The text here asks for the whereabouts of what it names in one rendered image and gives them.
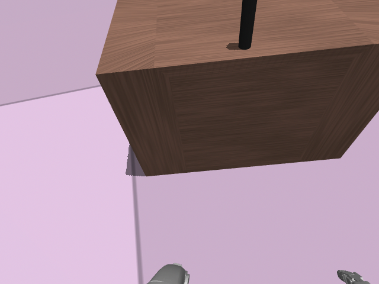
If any right robot hand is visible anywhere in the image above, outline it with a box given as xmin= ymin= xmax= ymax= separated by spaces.
xmin=337 ymin=270 xmax=370 ymax=284

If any can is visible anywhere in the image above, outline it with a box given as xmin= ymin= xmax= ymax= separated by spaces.
xmin=239 ymin=0 xmax=257 ymax=50

